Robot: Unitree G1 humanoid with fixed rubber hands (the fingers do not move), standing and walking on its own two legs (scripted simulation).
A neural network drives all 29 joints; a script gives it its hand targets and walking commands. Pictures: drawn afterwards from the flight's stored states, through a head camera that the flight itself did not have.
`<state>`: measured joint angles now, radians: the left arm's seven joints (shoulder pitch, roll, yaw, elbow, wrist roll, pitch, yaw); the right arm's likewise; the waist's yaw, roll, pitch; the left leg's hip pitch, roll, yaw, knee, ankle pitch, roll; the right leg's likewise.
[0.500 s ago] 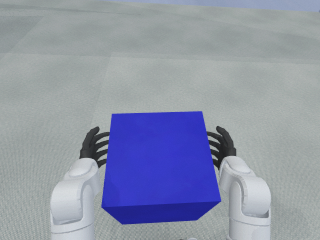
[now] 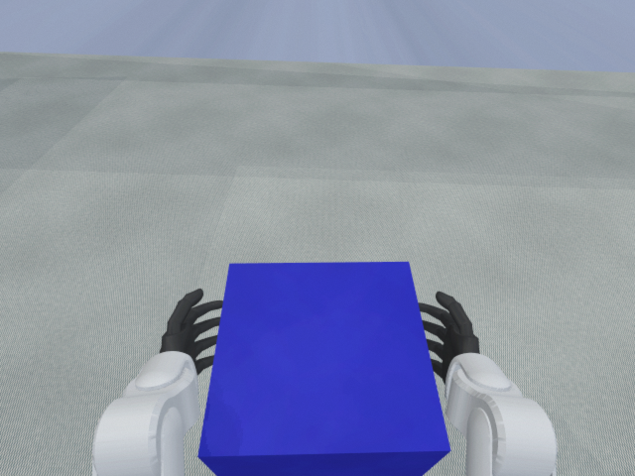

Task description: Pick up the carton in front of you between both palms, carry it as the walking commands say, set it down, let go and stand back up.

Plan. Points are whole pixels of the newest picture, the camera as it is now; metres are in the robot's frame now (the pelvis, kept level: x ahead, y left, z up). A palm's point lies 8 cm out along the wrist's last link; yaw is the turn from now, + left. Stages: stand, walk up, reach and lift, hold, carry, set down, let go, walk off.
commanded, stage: carry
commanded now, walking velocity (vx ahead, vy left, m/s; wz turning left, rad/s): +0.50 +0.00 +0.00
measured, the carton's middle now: (320, 387) +0.24 +0.00 +0.02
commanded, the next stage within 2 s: none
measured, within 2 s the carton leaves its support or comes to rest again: neither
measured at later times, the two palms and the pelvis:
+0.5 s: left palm (233, 181) +0.55 +0.14 +0.11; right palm (411, 188) +0.54 -0.16 +0.11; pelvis +0.32 +0.00 +0.00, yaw -2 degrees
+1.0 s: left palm (254, 106) +0.88 +0.15 +0.10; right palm (382, 109) +0.88 -0.15 +0.10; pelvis +0.65 +0.00 -0.01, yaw -1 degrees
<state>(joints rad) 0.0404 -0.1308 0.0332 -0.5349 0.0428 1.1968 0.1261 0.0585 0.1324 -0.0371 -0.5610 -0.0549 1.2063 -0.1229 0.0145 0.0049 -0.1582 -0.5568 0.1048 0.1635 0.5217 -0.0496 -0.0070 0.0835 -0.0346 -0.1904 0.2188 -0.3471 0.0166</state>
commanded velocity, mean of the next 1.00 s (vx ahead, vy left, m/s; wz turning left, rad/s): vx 0.50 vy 0.00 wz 0.00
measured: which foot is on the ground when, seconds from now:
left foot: up 0.00-0.04, down 0.06-0.56, up 0.58-1.00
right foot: down 0.00-0.10, up 0.12-0.52, down 0.54-1.00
